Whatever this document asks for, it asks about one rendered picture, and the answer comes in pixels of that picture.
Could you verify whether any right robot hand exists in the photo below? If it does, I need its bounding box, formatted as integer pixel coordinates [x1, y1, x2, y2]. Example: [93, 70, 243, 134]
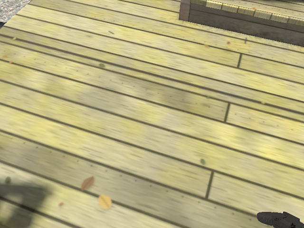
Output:
[256, 212, 304, 228]

